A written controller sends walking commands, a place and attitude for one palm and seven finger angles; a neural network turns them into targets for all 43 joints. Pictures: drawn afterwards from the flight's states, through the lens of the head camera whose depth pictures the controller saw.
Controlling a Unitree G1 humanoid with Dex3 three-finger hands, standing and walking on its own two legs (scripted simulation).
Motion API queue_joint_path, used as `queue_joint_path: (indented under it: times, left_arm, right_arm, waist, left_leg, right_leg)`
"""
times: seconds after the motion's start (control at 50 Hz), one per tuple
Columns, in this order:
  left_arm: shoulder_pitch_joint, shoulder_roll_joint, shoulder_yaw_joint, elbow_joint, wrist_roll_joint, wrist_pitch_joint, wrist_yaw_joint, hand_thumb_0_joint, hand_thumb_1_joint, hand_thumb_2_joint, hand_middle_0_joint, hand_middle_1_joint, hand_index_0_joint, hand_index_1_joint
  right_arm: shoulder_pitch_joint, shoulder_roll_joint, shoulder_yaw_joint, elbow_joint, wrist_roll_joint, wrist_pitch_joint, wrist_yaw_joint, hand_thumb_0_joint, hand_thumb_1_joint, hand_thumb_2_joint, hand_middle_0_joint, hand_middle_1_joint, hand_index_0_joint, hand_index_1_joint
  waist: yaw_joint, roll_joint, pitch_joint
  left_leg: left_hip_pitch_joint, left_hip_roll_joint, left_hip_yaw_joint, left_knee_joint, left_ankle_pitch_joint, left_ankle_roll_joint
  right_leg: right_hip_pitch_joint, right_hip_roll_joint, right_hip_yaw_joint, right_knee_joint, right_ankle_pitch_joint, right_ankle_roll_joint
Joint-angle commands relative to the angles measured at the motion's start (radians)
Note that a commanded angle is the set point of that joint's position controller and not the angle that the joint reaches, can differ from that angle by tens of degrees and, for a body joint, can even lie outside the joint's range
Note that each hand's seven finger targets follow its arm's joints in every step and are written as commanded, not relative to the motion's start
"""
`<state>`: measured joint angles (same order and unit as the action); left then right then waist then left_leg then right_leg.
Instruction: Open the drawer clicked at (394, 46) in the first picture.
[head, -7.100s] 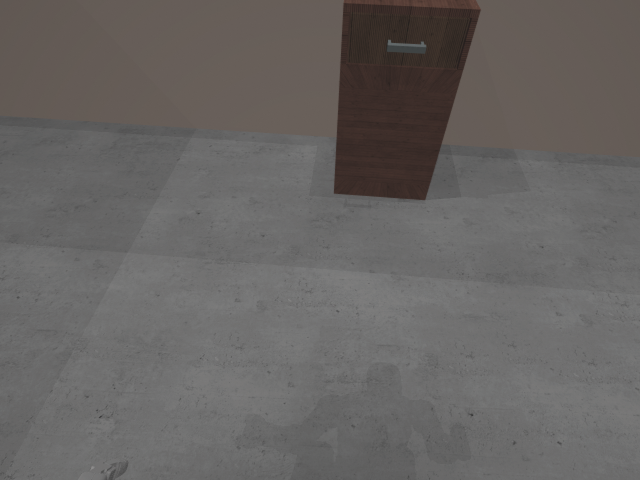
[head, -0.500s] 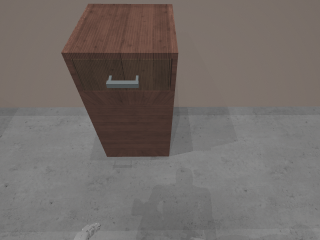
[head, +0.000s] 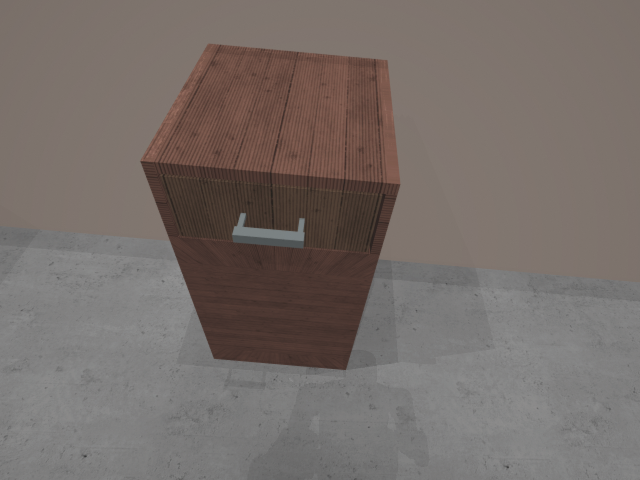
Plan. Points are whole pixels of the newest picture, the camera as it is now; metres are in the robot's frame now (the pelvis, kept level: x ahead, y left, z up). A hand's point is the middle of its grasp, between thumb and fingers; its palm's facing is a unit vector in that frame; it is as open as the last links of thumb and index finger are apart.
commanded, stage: come to a stop and stand still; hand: left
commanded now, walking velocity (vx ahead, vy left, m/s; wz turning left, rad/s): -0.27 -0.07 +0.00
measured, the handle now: (270, 229) +0.53 +0.13 -0.07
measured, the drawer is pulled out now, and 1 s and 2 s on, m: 0.00 0.00 0.00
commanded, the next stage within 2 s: look again from close up in 1.36 s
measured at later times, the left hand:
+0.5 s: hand out of the picture +0.08 +0.12 -0.15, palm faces +0.07 -0.95 -0.30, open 7.4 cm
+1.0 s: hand out of the picture -0.02 +0.15 -0.18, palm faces +0.06 -0.98 -0.18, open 7.4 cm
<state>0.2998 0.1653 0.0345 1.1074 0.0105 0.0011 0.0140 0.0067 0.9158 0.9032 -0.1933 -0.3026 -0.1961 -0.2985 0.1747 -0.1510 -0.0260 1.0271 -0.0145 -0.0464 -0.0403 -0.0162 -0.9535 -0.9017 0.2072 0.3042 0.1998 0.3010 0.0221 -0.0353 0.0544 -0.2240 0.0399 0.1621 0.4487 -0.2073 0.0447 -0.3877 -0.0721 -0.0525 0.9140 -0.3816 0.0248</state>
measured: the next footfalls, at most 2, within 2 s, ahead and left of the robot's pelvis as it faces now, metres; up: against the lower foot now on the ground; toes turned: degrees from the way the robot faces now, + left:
right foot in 0.22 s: +0.08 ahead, -0.15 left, +0.00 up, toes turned -6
left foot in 0.76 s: -0.01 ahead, +0.07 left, +0.00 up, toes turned +4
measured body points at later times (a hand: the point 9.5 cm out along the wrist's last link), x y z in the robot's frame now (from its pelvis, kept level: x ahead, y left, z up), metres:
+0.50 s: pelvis +0.00 -0.07 +0.00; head +0.04 -0.11 +0.45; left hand +0.07 +0.17 -0.12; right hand +0.05 -0.31 -0.17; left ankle -0.06 +0.10 -0.65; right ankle +0.04 -0.15 -0.74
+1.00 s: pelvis -0.01 -0.03 +0.00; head +0.01 -0.02 +0.45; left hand -0.03 +0.20 -0.16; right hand -0.04 -0.24 -0.16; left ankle -0.07 +0.10 -0.74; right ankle -0.02 -0.15 -0.72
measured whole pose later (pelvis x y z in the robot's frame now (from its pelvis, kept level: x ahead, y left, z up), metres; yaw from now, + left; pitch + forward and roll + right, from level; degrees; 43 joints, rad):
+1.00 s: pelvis -0.01 -0.03 +0.00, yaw +1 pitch +2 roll +1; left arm 0.29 0.18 0.04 1.12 0.01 0.02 0.00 0.01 0.91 0.90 -0.19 -0.30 -0.20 -0.30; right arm 0.35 -0.10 0.00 1.12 -0.02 -0.01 -0.04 0.01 -0.91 -0.90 0.21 0.30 0.20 0.30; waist -0.01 -0.03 0.00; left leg -0.10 0.01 0.01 0.35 -0.28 -0.01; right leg -0.31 -0.03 -0.04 0.65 -0.35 0.02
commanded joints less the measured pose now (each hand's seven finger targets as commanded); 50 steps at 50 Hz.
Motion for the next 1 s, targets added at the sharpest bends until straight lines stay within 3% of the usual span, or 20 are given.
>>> queue_joint_path:
  times: [0.0, 0.1, 0.16, 0.18, 0.2, 0.22, 0.24, 0.28, 0.4, 0.6, 0.68, 0.7, 0.72, 0.74, 0.76, 0.78, 0.82, 0.86, 0.94, 0.98]
  left_arm:
    - [0.076, 0.041, 0.007, -0.041, 0.005, 0.021, 0.017, 0.000, 0.900, 0.900, -0.200, -0.300, -0.200, -0.300]
    - [0.016, 0.063, 0.029, -0.102, 0.008, 0.035, 0.017, 0.000, 0.900, 0.900, -0.200, -0.300, -0.200, -0.300]
    - [0.065, 0.082, 0.036, -0.097, 0.010, 0.017, 0.015, 0.000, 0.900, 0.900, -0.200, -0.300, -0.200, -0.300]
    - [0.062, 0.136, 0.041, -0.105, 0.019, 0.002, 0.019, 0.000, 0.900, 0.900, -0.200, -0.300, -0.200, -0.300]
    - [0.038, 0.210, 0.051, -0.114, 0.023, -0.006, 0.023, 0.000, 0.900, 0.900, -0.200, -0.300, -0.200, -0.300]
    - [0.065, 0.225, 0.048, -0.122, 0.013, -0.002, 0.021, 0.000, 0.900, 0.900, -0.200, -0.300, -0.200, -0.300]
    - [0.023, 0.220, 0.054, -0.124, 0.013, -0.003, 0.026, 0.000, 0.900, 0.900, -0.200, -0.300, -0.200, -0.300]
    - [-0.066, 0.174, 0.049, -0.149, 0.013, 0.003, 0.035, 0.000, 0.900, 0.900, -0.200, -0.300, -0.200, -0.300]
    - [-0.043, 0.185, 0.055, -0.160, 0.011, -0.006, 0.035, 0.000, 0.900, 0.900, -0.200, -0.300, -0.200, -0.300]
    - [-0.051, 0.226, 0.063, -0.155, 0.027, 0.003, 0.015, 0.000, 0.900, 0.900, -0.200, -0.300, -0.200, -0.300]
    - [-0.096, 0.188, 0.047, -0.119, 0.014, 0.012, 0.014, 0.000, 0.900, 0.900, -0.200, -0.300, -0.200, -0.300]
    - [-0.088, 0.146, 0.034, -0.114, 0.005, 0.014, 0.011, 0.000, 0.900, 0.900, -0.200, -0.300, -0.200, -0.300]
    - [-0.063, 0.084, 0.018, -0.111, -0.005, 0.016, 0.005, 0.000, 0.900, 0.900, -0.200, -0.300, -0.200, -0.300]
    - [-0.059, 0.058, 0.012, -0.119, -0.002, 0.015, 0.001, 0.000, 0.900, 0.900, -0.200, -0.300, -0.200, -0.300]
    - [-0.067, 0.062, 0.014, -0.111, 0.009, 0.018, -0.007, 0.000, 0.900, 0.900, -0.200, -0.300, -0.200, -0.300]
    - [-0.064, 0.069, 0.017, -0.096, 0.018, 0.024, -0.009, 0.000, 0.900, 0.900, -0.200, -0.300, -0.200, -0.300]
    - [-0.021, 0.069, 0.020, -0.064, 0.017, 0.017, -0.020, 0.000, 0.900, 0.900, -0.200, -0.300, -0.200, -0.300]
    - [-0.024, 0.055, 0.011, -0.055, 0.013, 0.006, -0.020, 0.000, 0.900, 0.900, -0.200, -0.300, -0.200, -0.300]
    - [-0.057, 0.036, 0.000, -0.053, -0.003, -0.004, -0.011, 0.000, 0.900, 0.900, -0.200, -0.300, -0.200, -0.300]
    - [-0.010, 0.053, 0.003, -0.021, -0.008, -0.012, -0.006, 0.000, 0.900, 0.900, -0.200, -0.300, -0.200, -0.300]
  right_arm:
    - [0.050, -0.143, -0.027, -0.009, 0.005, 0.019, -0.007, 0.000, -0.900, -0.900, 0.200, 0.300, 0.200, 0.300]
    - [0.036, -0.181, -0.063, -0.018, -0.009, 0.056, -0.004, 0.000, -0.900, -0.900, 0.200, 0.300, 0.200, 0.300]
    - [0.011, -0.172, -0.070, -0.030, -0.004, 0.067, 0.005, 0.000, -0.900, -0.900, 0.200, 0.300, 0.200, 0.300]
    - [0.051, -0.133, -0.067, -0.031, 0.002, 0.069, 0.013, 0.000, -0.900, -0.900, 0.200, 0.300, 0.200, 0.300]
    - [0.085, -0.072, -0.058, -0.049, 0.007, 0.071, 0.021, 0.000, -0.900, -0.900, 0.200, 0.300, 0.200, 0.300]
    - [0.064, -0.082, -0.060, -0.055, 0.009, 0.092, 0.014, 0.000, -0.900, -0.900, 0.200, 0.300, 0.200, 0.300]
    - [0.059, -0.077, -0.059, -0.052, 0.006, 0.105, 0.011, 0.000, -0.900, -0.900, 0.200, 0.300, 0.200, 0.300]
    - [0.074, -0.104, -0.063, -0.034, 0.002, 0.107, 0.017, 0.000, -0.900, -0.900, 0.200, 0.300, 0.200, 0.300]
    - [0.054, -0.123, -0.057, -0.041, -0.007, 0.109, 0.035, 0.000, -0.900, -0.900, 0.200, 0.300, 0.200, 0.300]
    - [0.073, -0.110, -0.035, -0.054, -0.001, 0.088, 0.046, 0.000, -0.900, -0.900, 0.200, 0.300, 0.200, 0.300]
    - [0.247, -0.070, -0.016, 0.015, 0.001, 0.062, 0.033, 0.000, -0.900, -0.900, 0.200, 0.300, 0.200, 0.300]
    - [0.277, -0.092, -0.013, 0.027, -0.003, 0.052, 0.028, 0.000, -0.900, -0.900, 0.200, 0.300, 0.200, 0.300]
    - [0.267, -0.141, -0.019, 0.022, -0.016, 0.041, 0.022, 0.000, -0.900, -0.900, 0.200, 0.300, 0.200, 0.300]
    - [0.209, -0.196, -0.022, -0.009, -0.017, 0.045, 0.016, 0.000, -0.900, -0.900, 0.200, 0.300, 0.200, 0.300]
    - [0.132, -0.207, -0.021, -0.023, -0.018, 0.044, 0.012, 0.000, -0.900, -0.900, 0.200, 0.300, 0.200, 0.300]
    - [0.101, -0.193, -0.017, -0.022, -0.016, 0.039, 0.008, 0.000, -0.900, -0.900, 0.200, 0.300, 0.200, 0.300]
    - [0.081, -0.152, -0.005, -0.010, -0.011, 0.031, 0.000, 0.000, -0.900, -0.900, 0.200, 0.300, 0.200, 0.300]
    - [0.137, -0.141, -0.004, 0.016, -0.009, 0.024, -0.006, 0.000, -0.900, -0.900, 0.200, 0.300, 0.200, 0.300]
    - [0.211, -0.131, -0.007, 0.071, -0.010, 0.022, -0.015, 0.000, -0.900, -0.900, 0.200, 0.300, 0.200, 0.300]
    - [0.224, -0.126, -0.013, 0.087, 0.001, 0.023, -0.018, 0.000, -0.900, -0.900, 0.200, 0.300, 0.200, 0.300]
  waist:
    - [-0.008, 0.164, -0.087]
    - [-0.019, 0.232, -0.055]
    - [0.017, 0.179, -0.080]
    - [0.007, 0.003, -0.111]
    - [-0.009, -0.208, -0.103]
    - [0.029, -0.166, -0.132]
    - [0.009, -0.195, -0.127]
    - [-0.016, -0.109, -0.088]
    - [0.018, -0.112, -0.112]
    - [0.027, -0.147, -0.073]
    - [-0.051, -0.122, -0.094]
    - [-0.058, -0.023, -0.081]
    - [-0.048, 0.182, -0.031]
    - [-0.032, 0.250, 0.032]
    - [-0.019, 0.262, 0.064]
    - [-0.009, 0.316, 0.088]
    - [0.010, 0.212, 0.102]
    - [-0.013, 0.177, 0.073]
    - [-0.044, 0.193, 0.008]
    - [-0.030, 0.164, -0.037]
  left_leg:
    - [0.103, 0.263, -0.133, -0.117, 0.736, 0.101]
    - [0.082, 0.284, -0.157, -0.064, 0.654, 0.108]
    - [0.029, 0.215, -0.127, 0.052, 0.403, 0.035]
    - [-0.012, 0.119, -0.066, 0.172, 0.197, -0.027]
    - [-0.154, -0.013, -0.016, 0.329, -0.244, -0.072]
    - [-0.135, -0.032, -0.134, 0.494, -0.432, -0.066]
    - [-0.168, -0.034, -0.195, 0.607, -0.430, -0.064]
    - [-0.233, -0.017, -0.220, 0.732, -0.307, -0.074]
    - [-0.276, -0.016, -0.217, 0.672, -0.173, -0.107]
    - [-0.094, -0.013, -0.131, 0.271, -0.229, -0.074]
    - [0.177, -0.038, -0.081, -0.068, -0.083, -0.053]
    - [0.210, 0.003, -0.137, -0.155, -0.099, -0.044]
    - [0.112, 0.149, -0.346, -0.275, -0.292, 0.000]
    - [-0.041, 0.273, -0.493, -0.380, -0.479, 0.051]
    - [-0.142, 0.293, -0.536, -0.425, -0.540, 0.079]
    - [-0.171, 0.275, -0.505, -0.431, -0.503, 0.074]
    - [-0.099, 0.210, -0.378, -0.367, -0.291, 0.070]
    - [0.035, 0.187, -0.321, -0.302, -0.055, 0.071]
    - [0.163, 0.194, -0.283, -0.153, 0.447, 0.088]
    - [0.159, 0.155, -0.255, -0.059, 0.544, 0.037]
  right_leg:
    - [0.041, -0.013, -0.004, -0.111, 0.037, 0.015]
    - [0.035, 0.007, -0.009, -0.141, -0.003, -0.008]
    - [0.171, 0.002, -0.017, -0.405, 0.252, -0.010]
    - [0.228, -0.083, 0.086, -0.487, 0.538, -0.029]
    - [0.275, -0.283, 0.279, -0.518, 0.852, -0.123]
    - [0.214, -0.363, 0.300, -0.549, 0.914, -0.206]
    - [0.185, -0.349, 0.316, -0.564, 0.840, -0.229]
    - [0.195, -0.293, 0.253, -0.546, 0.748, -0.223]
    - [0.299, -0.258, 0.202, -0.586, 0.540, -0.181]
    - [0.185, -0.228, 0.240, -0.739, -0.002, -0.174]
    - [0.048, -0.130, 0.151, -0.701, -0.101, -0.091]
    - [-0.003, -0.078, 0.112, -0.616, -0.113, -0.060]
    - [-0.047, 0.002, 0.046, -0.472, -0.068, -0.028]
    - [-0.042, 0.041, -0.024, -0.349, -0.017, -0.016]
    - [-0.015, 0.042, -0.002, -0.244, -0.002, -0.013]
    - [-0.015, 0.033, 0.023, -0.169, -0.004, -0.016]
    - [-0.044, 0.036, 0.035, -0.078, 0.034, -0.011]
    - [-0.082, 0.033, 0.025, -0.110, 0.035, -0.001]
    - [0.007, 0.033, 0.003, -0.315, -0.008, 0.002]
    - [0.144, 0.038, -0.007, -0.514, 0.201, -0.006]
